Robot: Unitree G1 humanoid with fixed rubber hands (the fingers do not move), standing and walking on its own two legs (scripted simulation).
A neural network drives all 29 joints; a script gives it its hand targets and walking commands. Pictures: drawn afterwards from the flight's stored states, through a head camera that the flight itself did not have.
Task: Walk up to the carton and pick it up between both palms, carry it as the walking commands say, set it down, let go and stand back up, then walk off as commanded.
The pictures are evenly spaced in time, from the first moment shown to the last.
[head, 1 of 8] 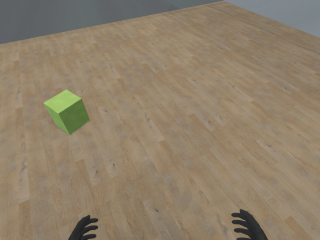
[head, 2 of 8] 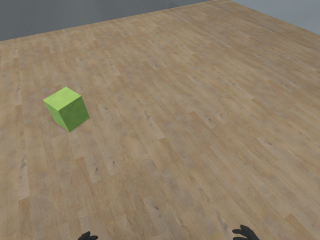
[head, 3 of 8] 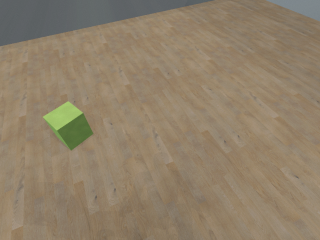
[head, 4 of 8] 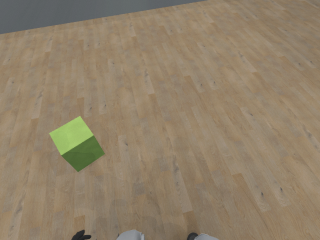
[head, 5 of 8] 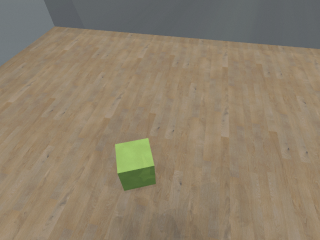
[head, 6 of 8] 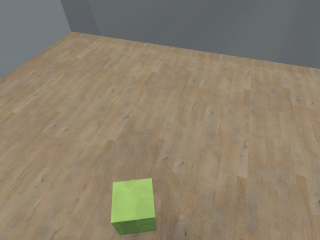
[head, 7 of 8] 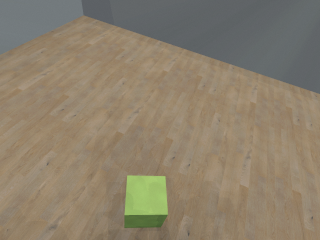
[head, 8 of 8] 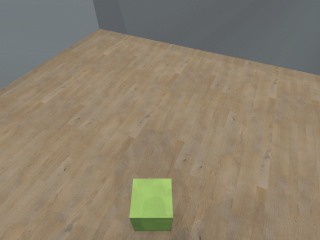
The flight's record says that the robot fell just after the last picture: no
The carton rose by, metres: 0.00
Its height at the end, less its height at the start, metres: +0.00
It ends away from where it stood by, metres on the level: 0.00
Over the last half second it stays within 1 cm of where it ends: yes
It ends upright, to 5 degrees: yes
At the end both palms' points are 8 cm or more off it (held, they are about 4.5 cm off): yes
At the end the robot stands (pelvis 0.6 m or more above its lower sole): yes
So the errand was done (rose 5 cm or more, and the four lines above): no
